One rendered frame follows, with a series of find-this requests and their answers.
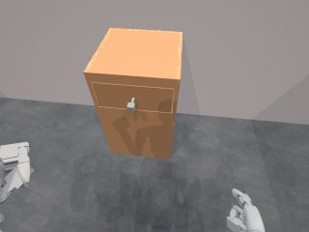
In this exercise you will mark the handle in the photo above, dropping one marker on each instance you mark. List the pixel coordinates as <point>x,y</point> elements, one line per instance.
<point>131,106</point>

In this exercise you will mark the drawer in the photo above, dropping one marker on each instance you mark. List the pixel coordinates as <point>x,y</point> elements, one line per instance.
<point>147,98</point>

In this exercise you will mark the right robot hand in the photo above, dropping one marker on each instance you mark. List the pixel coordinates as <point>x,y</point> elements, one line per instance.
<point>249,218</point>

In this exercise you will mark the cabinet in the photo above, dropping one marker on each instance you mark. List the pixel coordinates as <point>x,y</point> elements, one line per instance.
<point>138,57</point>

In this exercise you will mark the left robot hand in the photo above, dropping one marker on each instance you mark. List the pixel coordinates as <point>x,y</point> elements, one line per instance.
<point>14,159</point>

